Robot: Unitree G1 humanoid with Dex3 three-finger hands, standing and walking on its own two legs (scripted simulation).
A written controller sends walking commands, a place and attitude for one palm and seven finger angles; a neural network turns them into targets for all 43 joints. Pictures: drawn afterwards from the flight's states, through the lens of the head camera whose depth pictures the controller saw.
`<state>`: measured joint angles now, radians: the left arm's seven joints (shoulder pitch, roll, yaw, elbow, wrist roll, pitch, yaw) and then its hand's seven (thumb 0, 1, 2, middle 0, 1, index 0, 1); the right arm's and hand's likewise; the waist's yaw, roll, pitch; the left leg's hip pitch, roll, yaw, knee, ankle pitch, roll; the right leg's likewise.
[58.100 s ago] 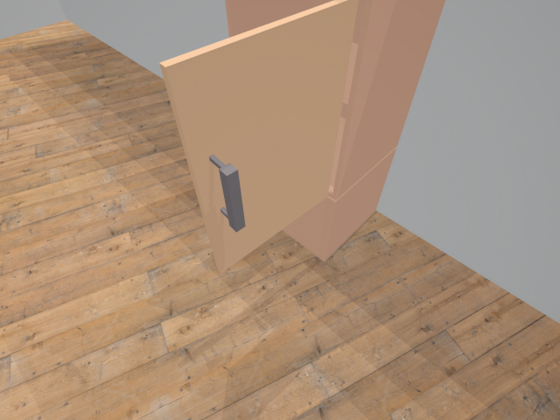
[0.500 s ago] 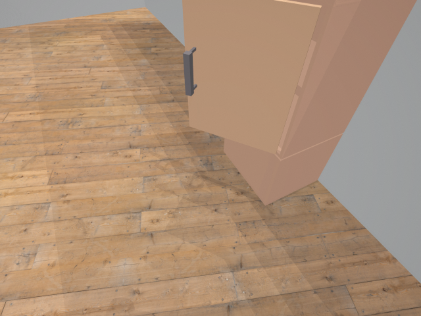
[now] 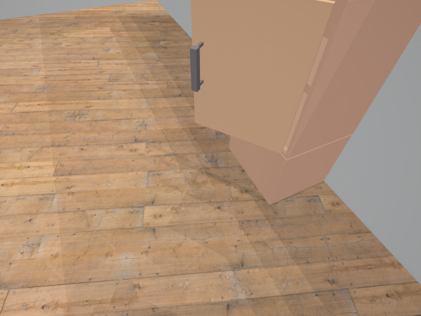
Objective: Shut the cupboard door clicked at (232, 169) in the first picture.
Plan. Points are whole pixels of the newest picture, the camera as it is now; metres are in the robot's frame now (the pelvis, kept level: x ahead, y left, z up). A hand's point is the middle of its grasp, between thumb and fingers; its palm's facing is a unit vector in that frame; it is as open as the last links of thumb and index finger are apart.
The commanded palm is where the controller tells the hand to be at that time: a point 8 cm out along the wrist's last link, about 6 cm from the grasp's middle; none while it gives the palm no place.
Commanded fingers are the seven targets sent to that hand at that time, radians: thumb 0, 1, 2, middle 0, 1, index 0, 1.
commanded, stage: walk to a spot facing it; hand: left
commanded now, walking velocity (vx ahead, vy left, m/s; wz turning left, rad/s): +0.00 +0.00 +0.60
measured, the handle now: (198, 67) +0.95 +0.09 -0.03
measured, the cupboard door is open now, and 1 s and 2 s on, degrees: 38 38 38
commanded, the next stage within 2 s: turn to face it in 1.66 s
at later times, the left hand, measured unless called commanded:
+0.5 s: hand out of the picture +0.04 +0.23 -0.16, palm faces +0.29 -0.92 -0.27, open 7.4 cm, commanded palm none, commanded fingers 0.00 0.90 0.90 -0.20 -0.30 -0.20 -0.30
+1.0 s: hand out of the picture -0.10 +0.17 -0.19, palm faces +0.62 -0.75 -0.25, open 7.4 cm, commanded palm none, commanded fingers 0.00 0.90 0.90 -0.20 -0.30 -0.20 -0.30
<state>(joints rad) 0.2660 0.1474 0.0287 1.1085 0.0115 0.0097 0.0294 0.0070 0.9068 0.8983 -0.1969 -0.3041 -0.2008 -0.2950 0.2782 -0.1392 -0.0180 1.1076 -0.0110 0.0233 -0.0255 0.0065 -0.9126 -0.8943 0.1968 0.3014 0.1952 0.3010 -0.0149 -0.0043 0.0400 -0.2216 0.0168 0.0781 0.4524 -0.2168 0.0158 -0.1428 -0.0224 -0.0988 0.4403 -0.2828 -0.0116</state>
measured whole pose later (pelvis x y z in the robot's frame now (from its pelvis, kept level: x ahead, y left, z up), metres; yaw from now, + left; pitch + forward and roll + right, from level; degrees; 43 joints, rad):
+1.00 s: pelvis +0.00 -0.02 -0.02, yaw +38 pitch +1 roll +1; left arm 0.26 0.26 0.08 0.92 0.03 0.06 -0.01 0.01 0.91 0.90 -0.20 -0.30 -0.20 -0.30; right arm 0.16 -0.22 -0.05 0.86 -0.03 0.02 0.02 0.01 -0.91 -0.89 0.20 0.30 0.20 0.30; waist 0.01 -0.06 0.10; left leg -0.32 -0.01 0.03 0.64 -0.34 0.01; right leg -0.41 -0.11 -0.07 1.04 -0.52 0.05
